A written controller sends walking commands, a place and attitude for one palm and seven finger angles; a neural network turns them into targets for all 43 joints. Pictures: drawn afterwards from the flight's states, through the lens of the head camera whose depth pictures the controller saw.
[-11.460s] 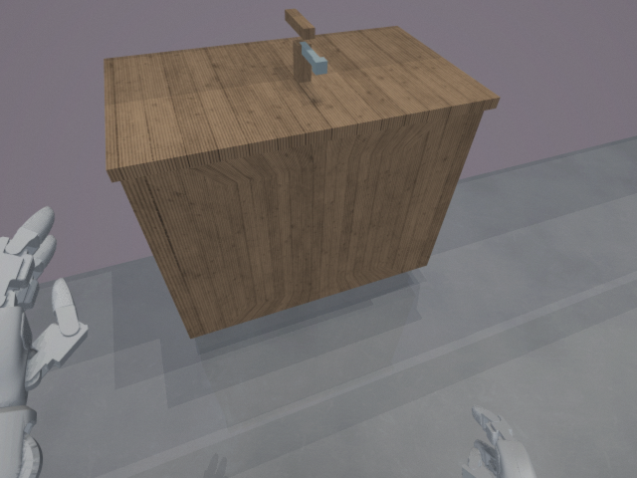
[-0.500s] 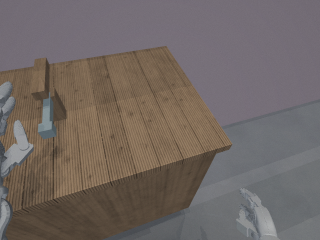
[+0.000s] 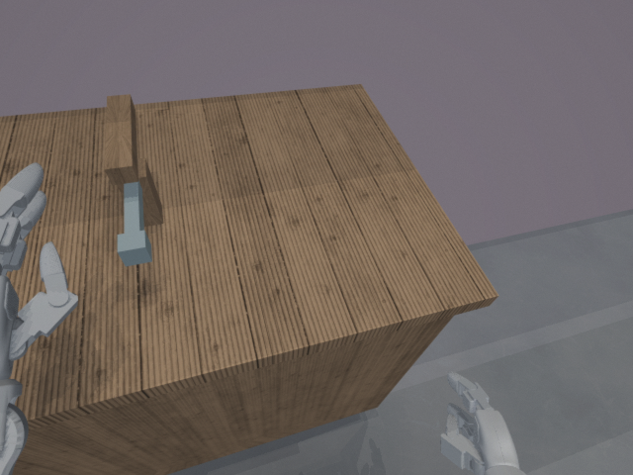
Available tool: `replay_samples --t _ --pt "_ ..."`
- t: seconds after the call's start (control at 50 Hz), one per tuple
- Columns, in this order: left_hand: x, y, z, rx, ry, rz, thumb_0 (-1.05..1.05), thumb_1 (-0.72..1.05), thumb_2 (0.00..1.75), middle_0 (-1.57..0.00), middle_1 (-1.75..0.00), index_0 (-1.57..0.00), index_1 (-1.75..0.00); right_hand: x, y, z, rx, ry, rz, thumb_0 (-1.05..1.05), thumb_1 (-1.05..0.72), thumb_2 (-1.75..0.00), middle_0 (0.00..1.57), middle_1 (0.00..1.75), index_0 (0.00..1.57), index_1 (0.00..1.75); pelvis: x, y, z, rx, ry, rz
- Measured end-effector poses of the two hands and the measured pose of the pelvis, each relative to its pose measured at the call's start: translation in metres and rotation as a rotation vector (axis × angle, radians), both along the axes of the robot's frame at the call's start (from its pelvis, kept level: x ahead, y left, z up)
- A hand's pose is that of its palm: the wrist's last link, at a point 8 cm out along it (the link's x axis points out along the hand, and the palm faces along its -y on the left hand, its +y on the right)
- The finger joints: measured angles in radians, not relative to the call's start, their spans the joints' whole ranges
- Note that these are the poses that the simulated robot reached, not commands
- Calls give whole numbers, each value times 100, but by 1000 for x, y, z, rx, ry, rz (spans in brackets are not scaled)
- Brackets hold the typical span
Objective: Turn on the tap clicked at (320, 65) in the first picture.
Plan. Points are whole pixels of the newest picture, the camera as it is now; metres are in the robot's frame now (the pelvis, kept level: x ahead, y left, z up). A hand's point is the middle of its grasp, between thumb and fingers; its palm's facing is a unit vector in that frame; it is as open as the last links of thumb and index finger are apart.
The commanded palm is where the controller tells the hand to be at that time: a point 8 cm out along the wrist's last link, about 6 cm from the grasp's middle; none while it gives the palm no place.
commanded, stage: come to a stop and stand still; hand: left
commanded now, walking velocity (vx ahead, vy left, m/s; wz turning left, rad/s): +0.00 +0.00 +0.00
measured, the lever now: (135, 248) +0.32 +0.24 +0.11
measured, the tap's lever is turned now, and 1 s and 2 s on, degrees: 0 0 0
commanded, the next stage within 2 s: look again from close up in 0.08 s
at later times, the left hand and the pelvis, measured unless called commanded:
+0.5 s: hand (71, 308) +0.22 +0.24 +0.16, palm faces +0.39 -0.84 -0.38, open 7.4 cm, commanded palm +0.15 +0.27 +0.18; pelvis +0.00 -0.01 +0.00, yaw +1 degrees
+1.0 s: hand (135, 313) +0.22 +0.19 +0.16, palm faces +0.34 -0.85 -0.41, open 7.4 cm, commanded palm +0.16 +0.22 +0.18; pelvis +0.00 -0.06 +0.00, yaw +0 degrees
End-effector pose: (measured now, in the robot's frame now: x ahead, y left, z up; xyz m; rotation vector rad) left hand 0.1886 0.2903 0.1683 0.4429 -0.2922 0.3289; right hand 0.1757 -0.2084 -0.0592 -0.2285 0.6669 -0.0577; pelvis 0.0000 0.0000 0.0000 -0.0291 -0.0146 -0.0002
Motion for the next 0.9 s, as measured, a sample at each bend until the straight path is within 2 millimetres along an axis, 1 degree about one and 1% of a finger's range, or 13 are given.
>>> replay_samples --t 0.08,0.16,0.38,0.56,0.72,0.8,0.9 --pt "-2 4 1 9 -1 5 1 89 90 -21 -30 -21 -30 5 0 4 -9 -10 4 1 -90 -90 20 30 20 30 0 1 0 -2 -1 2" --pt "-6 6 3 7 -7 17 1 89 90 -21 -30 -21 -30 5 -2 4 -20 -4 6 1 -90 -90 20 30 20 30 0 2 0 -3 -3 6" --pt "-11 -1 4 -1 0 29 1 89 90 -21 -30 -21 -30 -6 -12 -1 -21 28 -16 1 -90 -90 20 30 20 30 -2 -3 1 -1 -7 12" --pt "-11 -11 4 6 21 24 1 89 90 -21 -30 -21 -30 -14 -22 -6 -11 47 -36 1 -90 -90 20 30 20 30 -2 -11 2 -1 -5 12" --pt "-8 -19 6 -2 19 25 1 89 90 -21 -30 -21 -30 -13 -33 -4 -6 44 -48 1 -90 -90 20 30 20 30 -2 -21 3 7 -5 5" --pt "-6 -29 7 -3 15 17 1 89 90 -21 -30 -21 -30 -10 -39 -3 5 33 -46 1 -90 -90 20 30 20 30 -3 -29 2 11 -3 2" --pt "-7 -46 10 11 23 -4 1 89 90 -21 -30 -21 -30 -9 -51 -4 18 26 -44 1 -90 -90 20 30 20 30 -4 -42 1 10 1 2"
